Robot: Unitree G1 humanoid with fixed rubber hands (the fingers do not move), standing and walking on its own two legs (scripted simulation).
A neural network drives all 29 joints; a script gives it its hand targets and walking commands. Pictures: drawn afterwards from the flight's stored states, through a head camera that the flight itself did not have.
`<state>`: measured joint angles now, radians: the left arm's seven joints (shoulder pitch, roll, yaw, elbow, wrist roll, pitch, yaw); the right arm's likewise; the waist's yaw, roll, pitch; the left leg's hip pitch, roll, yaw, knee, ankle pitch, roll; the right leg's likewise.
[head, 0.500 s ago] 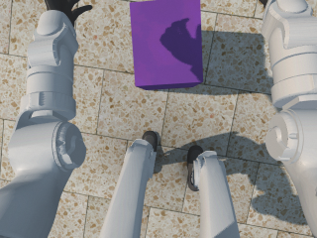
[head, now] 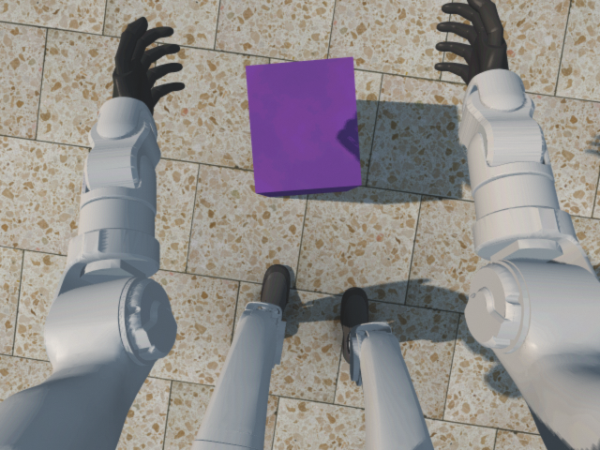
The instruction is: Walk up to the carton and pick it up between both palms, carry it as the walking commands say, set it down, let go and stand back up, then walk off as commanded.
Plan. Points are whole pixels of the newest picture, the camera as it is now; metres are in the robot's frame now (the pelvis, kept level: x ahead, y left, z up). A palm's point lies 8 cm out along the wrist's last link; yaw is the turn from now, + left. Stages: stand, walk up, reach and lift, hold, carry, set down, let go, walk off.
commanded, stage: let go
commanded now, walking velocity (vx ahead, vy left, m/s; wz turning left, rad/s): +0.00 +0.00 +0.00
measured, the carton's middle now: (304, 138) +0.53 +0.08 -0.55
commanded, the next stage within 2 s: stand in 1.32 s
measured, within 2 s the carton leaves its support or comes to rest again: neither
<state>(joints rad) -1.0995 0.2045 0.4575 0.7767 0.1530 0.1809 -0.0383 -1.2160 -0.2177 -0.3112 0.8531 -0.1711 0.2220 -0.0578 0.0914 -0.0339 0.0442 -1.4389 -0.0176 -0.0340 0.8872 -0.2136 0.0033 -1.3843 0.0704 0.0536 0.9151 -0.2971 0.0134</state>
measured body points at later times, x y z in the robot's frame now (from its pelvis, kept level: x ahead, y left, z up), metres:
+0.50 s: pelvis +0.04 +0.01 +0.07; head +0.20 +0.02 +0.49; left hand +0.29 +0.26 -0.03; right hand +0.36 -0.18 -0.03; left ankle +0.07 +0.11 -0.65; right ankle +0.04 -0.12 -0.65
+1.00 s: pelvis +0.08 -0.02 +0.09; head +0.10 -0.02 +0.54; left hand +0.25 +0.22 +0.01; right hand +0.26 -0.25 +0.02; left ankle +0.07 +0.11 -0.65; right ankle +0.04 -0.12 -0.65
